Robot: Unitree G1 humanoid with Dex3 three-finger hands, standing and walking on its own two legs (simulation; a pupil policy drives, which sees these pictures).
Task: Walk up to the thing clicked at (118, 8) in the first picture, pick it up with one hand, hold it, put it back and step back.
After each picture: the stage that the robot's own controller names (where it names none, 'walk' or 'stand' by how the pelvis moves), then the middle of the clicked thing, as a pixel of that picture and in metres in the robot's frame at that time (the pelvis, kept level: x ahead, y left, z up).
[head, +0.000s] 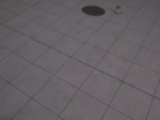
stand; (117, 10) +2.29 -0.50 -0.72
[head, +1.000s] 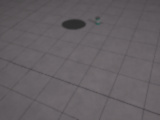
walk; (97, 20) +2.18 -0.02 -0.69
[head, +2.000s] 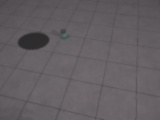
walk; (63, 34) +1.52 +0.37 -0.72
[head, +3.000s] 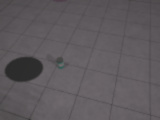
walk; (60, 63) +1.04 +0.32 -0.72
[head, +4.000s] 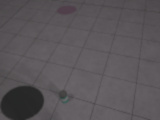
walk; (63, 96) +0.67 +0.26 -0.72
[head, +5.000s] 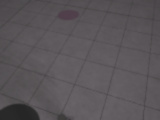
walk; out of the picture +0.44 +0.21 -0.70
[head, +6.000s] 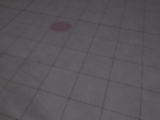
stand; out of the picture +0.38 +0.19 -0.72
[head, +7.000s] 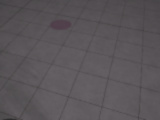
stand; out of the picture +0.38 +0.19 -0.73
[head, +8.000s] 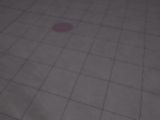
stand; out of the picture +0.38 +0.20 -0.73
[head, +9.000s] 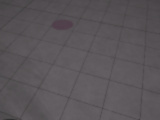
stand; out of the picture +0.36 +0.20 -0.73
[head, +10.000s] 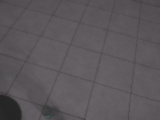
go down; (47, 112) +0.40 +0.21 -0.65
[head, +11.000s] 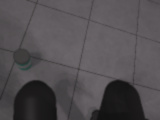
go down; (23, 60) +0.45 +0.24 -0.29
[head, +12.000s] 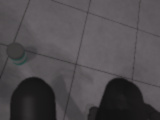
close in; (17, 54) +0.45 +0.25 -0.28
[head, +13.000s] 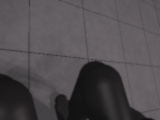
close in; out of the picture +0.43 +0.29 -0.22
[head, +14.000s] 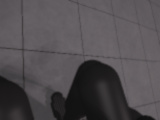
close; out of the picture +0.43 +0.30 -0.22
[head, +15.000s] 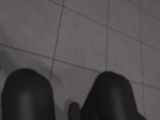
lift; out of the picture +0.34 +0.28 -0.20
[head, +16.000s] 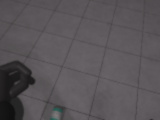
close; (56, 116) +0.38 +0.16 -0.60
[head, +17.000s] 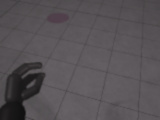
close; out of the picture +0.34 +0.16 -0.70
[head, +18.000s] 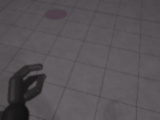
hold; out of the picture +0.35 +0.15 -0.70
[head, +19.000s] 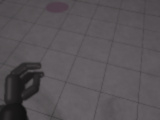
hold; out of the picture +0.35 +0.14 -0.68
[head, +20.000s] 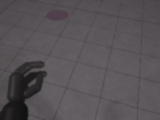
hold; out of the picture +0.35 +0.13 -0.70
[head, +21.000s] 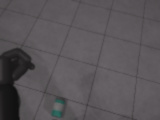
crouch; (58, 107) +0.36 +0.13 -0.60
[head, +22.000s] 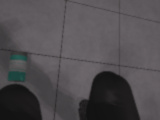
lower; (17, 67) +0.41 +0.17 -0.29
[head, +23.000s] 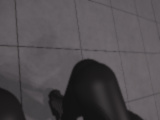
lower; out of the picture +0.40 +0.20 -0.25
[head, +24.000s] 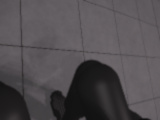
lower; out of the picture +0.40 +0.19 -0.25
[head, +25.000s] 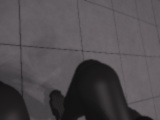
lower; out of the picture +0.40 +0.19 -0.25
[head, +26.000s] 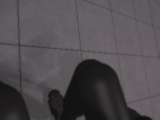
lower; out of the picture +0.40 +0.18 -0.25
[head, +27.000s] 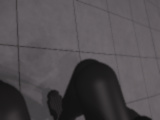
open; out of the picture +0.40 +0.17 -0.25
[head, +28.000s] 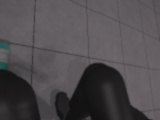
stand; out of the picture +0.41 +0.16 -0.26
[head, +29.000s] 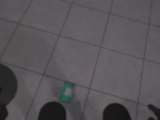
walk; (67, 92) +0.39 +0.09 -0.50
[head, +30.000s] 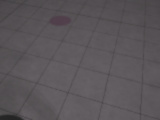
stand; out of the picture +0.33 +0.06 -0.69
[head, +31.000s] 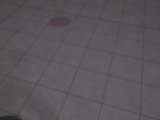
stand; out of the picture +0.33 +0.06 -0.69
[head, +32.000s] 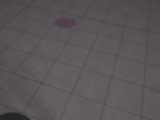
stand; out of the picture +0.34 +0.04 -0.73
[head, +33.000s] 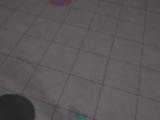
walk; out of the picture +0.38 -0.01 -0.72
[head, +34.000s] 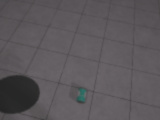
walk; (81, 95) +0.56 -0.01 -0.72
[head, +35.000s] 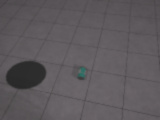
walk; (81, 73) +0.87 +0.11 -0.73
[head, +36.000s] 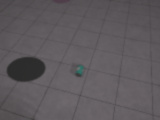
stand; (79, 70) +0.99 +0.06 -0.73
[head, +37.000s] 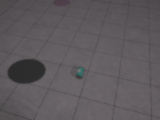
stand; (80, 72) +1.00 +0.06 -0.75
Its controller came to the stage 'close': yes
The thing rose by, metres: 0.21
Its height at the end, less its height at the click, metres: -0.02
